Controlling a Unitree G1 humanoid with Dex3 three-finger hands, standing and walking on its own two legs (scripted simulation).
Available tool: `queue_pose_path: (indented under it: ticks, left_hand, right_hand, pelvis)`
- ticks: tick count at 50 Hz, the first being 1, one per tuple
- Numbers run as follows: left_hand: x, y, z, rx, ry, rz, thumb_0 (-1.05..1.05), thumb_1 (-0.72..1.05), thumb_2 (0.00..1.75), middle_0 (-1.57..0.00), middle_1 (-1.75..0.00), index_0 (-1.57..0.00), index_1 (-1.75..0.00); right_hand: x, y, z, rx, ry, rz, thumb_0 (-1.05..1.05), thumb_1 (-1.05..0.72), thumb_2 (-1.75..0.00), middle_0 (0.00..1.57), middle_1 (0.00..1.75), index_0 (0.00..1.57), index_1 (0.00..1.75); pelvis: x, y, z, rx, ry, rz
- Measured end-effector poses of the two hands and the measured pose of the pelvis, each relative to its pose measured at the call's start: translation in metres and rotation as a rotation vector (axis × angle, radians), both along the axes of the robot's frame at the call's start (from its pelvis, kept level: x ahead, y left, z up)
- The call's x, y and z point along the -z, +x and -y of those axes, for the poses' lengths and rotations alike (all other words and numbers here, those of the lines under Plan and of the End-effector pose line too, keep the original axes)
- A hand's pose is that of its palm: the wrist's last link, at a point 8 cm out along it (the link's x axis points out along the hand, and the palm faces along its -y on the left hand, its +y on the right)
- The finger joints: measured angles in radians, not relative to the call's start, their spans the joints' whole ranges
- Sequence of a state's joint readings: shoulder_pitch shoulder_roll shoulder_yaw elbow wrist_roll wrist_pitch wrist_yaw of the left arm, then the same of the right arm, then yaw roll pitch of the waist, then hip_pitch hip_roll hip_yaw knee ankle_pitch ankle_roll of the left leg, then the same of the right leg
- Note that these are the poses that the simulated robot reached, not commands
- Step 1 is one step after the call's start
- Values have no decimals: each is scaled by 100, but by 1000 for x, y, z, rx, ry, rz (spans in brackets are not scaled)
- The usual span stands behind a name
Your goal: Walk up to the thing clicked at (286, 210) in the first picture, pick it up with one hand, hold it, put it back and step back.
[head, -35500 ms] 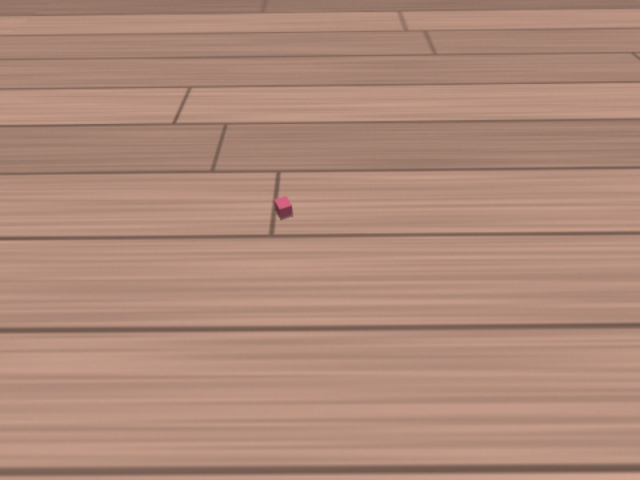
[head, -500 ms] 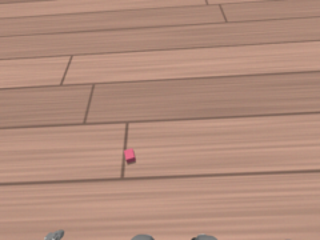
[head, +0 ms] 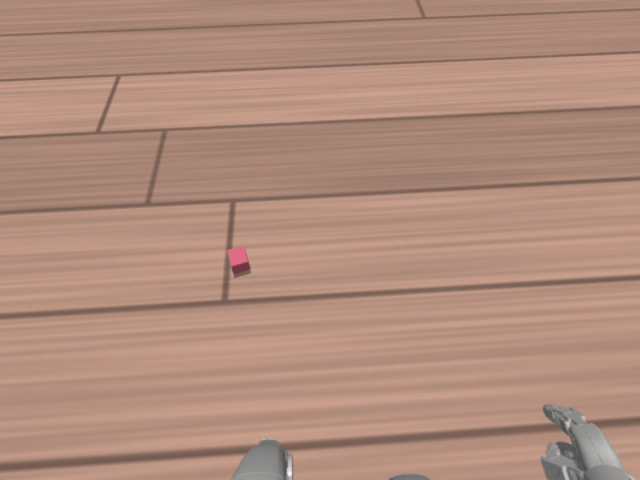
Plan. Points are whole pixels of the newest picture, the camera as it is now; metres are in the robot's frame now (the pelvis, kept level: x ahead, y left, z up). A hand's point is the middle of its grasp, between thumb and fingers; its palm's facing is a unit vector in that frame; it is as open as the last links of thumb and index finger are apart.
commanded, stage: step back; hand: left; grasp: from above
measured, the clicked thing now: (238, 259) +0.84 +0.31 -0.72
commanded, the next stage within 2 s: stand in 1.54 s
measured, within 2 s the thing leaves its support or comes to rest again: neither
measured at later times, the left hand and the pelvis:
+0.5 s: hand out of the picture -0.07 +0.27 -0.14, palm faces +0.06 -0.93 -0.35, open 7.4 cm; pelvis -0.16 -0.01 +0.02, yaw +4 degrees
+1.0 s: hand out of the picture -0.19 +0.28 -0.14, palm faces +0.07 -0.92 -0.39, open 7.4 cm; pelvis -0.22 +0.00 +0.01, yaw +4 degrees
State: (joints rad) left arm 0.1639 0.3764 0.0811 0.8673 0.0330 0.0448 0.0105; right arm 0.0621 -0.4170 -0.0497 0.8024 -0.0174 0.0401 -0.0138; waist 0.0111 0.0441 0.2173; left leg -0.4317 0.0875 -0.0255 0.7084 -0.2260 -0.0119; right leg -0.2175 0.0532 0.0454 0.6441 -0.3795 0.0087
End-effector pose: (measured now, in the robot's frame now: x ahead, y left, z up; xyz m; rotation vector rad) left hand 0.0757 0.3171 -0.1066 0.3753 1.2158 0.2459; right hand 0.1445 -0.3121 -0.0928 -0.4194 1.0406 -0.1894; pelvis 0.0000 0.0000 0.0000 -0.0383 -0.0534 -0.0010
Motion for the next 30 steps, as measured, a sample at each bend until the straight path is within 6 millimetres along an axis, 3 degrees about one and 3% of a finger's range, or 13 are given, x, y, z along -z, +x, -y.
queue_pose_path:
  ticks: [5, 10, 16, 20, 25, 30]
  left_hand:
    - [-18, -45, 15, -11, 1, -2, 1, 90, 89, -21, -30, -21, -30]
    - [-29, -64, 12, -19, 27, 41, 1, 90, 89, -21, -30, -21, -30]
    - [-13, -84, -5, -24, 27, 134, 1, 90, 89, -21, -30, -21, -30]
    - [-3, -113, -2, -43, -9, 116, 1, 90, 89, -20, -30, -20, -30]
    - [-6, -158, 8, -53, -58, 79, 1, 90, 89, -20, -30, -20, -30]
    - [-1, -209, 17, -30, -58, 23, 1, 90, 89, -20, -30, -20, -30]
  right_hand:
    - [3, -41, 4, 33, 45, -40, 0, -91, -90, 20, 29, 20, 30]
    - [5, -92, 7, 22, 36, -102, 0, -91, -90, 20, 30, 20, 30]
    - [15, -148, -4, -24, -8, -178, 1, -91, -90, 20, 29, 20, 30]
    - [5, -184, -15, -32, 3, -191, 1, -91, -90, 20, 30, 20, 30]
    - [-16, -209, -10, -28, -14, -146, 1, -90, -90, 21, 30, 21, 30]
    - [-21, -221, 5, -17, -9, -52, 1, -90, -90, 21, 30, 21, 30]
  pelvis:
    - [-10, -27, 9, 2, 55, -9]
    - [-15, -56, 9, -33, 70, -38]
    - [0, -106, 3, -104, 48, -27]
    - [-5, -136, 2, -89, 57, 1]
    - [-17, -165, 6, -73, 12, -19]
    - [-14, -192, 15, -34, 30, -26]
